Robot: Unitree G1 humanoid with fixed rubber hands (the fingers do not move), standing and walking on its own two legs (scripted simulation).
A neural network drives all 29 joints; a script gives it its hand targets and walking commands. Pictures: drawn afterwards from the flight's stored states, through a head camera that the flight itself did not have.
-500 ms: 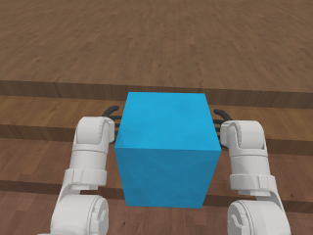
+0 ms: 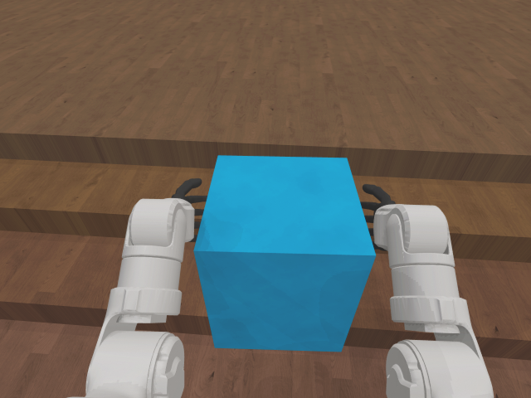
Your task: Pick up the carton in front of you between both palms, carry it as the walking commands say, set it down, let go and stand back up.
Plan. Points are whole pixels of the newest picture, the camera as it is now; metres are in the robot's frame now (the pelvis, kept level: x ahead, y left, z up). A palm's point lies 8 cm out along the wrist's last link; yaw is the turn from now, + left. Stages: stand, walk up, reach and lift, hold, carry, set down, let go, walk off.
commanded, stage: carry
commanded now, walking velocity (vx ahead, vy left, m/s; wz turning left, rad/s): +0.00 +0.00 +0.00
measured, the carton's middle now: (279, 254) +0.35 +0.00 +0.05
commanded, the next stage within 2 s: none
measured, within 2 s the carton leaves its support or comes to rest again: neither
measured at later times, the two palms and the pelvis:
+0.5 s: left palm (177, 209) +0.36 +0.15 +0.14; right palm (381, 216) +0.36 -0.14 +0.14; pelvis +0.01 +0.01 +0.00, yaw +0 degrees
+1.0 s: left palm (241, 116) +0.59 +0.08 +0.17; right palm (400, 127) +0.56 -0.22 +0.17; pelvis +0.19 -0.05 +0.01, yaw +0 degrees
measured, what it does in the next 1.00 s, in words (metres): walks ahead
